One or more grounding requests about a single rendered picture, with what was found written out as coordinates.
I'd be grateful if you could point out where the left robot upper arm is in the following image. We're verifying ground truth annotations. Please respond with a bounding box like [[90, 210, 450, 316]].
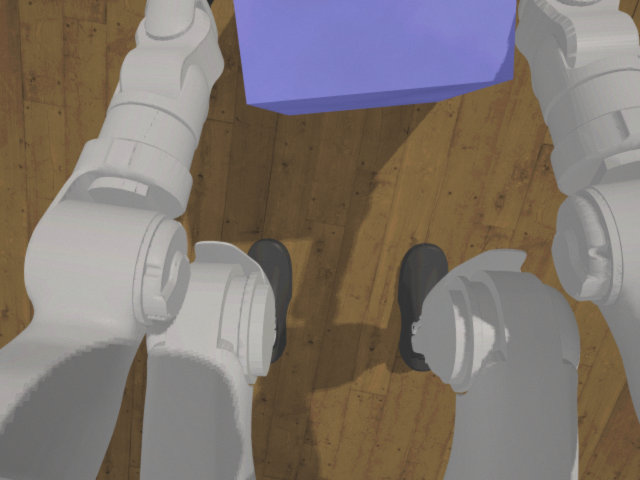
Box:
[[0, 199, 191, 480]]

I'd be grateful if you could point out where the robot right forearm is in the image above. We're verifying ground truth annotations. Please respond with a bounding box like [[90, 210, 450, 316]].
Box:
[[515, 0, 640, 196]]

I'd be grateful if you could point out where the right robot thigh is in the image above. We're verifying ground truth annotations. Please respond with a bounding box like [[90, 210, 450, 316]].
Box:
[[432, 270, 579, 480]]

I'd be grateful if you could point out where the left robot shin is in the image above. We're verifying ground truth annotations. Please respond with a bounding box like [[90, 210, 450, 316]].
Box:
[[146, 241, 276, 354]]

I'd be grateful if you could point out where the robot left forearm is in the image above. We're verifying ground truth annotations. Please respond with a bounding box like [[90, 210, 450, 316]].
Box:
[[24, 0, 224, 300]]

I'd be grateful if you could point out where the carton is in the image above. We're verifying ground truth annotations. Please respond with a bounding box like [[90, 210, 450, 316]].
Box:
[[233, 0, 517, 115]]

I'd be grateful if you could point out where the right robot upper arm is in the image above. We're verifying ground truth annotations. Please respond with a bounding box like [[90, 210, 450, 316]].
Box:
[[551, 179, 640, 423]]

